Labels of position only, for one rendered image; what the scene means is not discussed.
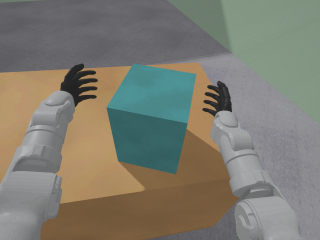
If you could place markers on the robot left upper arm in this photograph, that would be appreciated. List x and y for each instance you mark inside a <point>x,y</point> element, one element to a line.
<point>28,199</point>

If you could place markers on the carton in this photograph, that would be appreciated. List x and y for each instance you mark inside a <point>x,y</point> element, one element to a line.
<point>148,116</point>

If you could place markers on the robot right upper arm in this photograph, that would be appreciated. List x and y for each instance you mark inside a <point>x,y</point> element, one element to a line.
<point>266,218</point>

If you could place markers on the left robot forearm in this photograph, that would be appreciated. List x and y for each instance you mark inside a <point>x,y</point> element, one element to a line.
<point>41,148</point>

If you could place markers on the right robot hand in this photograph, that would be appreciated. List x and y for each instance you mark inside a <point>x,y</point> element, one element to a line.
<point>224,99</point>

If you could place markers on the pedestal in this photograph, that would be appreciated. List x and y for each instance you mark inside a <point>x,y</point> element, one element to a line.
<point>106,199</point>

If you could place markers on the right robot forearm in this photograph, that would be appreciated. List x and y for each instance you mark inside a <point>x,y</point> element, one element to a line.
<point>248,178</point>

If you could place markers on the left robot hand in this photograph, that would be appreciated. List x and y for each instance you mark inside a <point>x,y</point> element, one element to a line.
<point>72,83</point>

